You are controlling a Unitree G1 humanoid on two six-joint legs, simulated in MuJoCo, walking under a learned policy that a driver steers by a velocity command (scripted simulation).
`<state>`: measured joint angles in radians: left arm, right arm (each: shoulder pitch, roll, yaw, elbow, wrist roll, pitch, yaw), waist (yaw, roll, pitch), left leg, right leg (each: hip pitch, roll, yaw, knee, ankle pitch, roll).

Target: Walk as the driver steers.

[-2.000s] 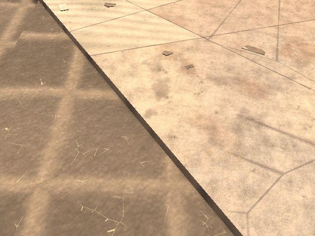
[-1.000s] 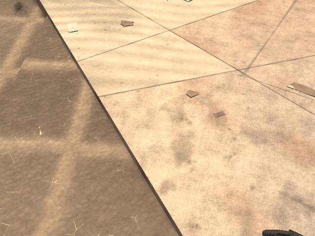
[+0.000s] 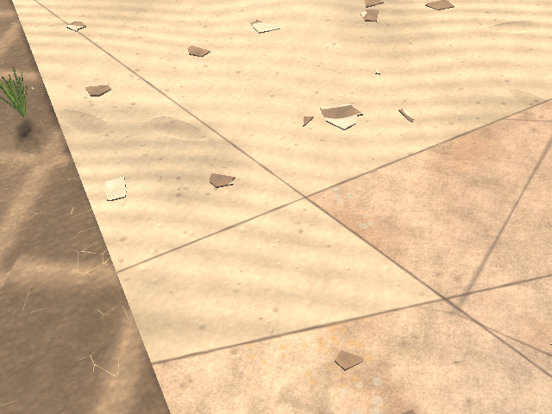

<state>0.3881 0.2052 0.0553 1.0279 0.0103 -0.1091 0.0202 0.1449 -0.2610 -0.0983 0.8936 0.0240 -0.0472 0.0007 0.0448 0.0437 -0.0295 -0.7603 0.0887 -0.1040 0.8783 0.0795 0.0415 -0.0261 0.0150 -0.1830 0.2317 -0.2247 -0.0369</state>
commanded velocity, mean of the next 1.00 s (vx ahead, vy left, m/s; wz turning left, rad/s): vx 0.21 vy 0.00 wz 0.12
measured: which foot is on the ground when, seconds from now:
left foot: up 0.00-0.20, down 0.22-0.80, up 0.82-1.00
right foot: down 0.00-0.22, up 0.24-0.76, down 0.78-1.00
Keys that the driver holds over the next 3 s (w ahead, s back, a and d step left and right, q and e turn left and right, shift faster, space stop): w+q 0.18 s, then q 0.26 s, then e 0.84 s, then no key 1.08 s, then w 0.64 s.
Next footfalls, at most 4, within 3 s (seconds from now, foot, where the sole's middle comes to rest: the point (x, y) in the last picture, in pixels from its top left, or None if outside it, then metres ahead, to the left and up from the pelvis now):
0.22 left None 0.34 0.17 -0.78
0.78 right None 0.49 0.00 -0.78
1.18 left None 0.47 0.22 -0.78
1.58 right None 0.40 -0.03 -0.78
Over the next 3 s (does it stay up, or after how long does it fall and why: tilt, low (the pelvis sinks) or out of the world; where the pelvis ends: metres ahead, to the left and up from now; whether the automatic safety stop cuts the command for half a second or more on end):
stays up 0.60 0.09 -0.01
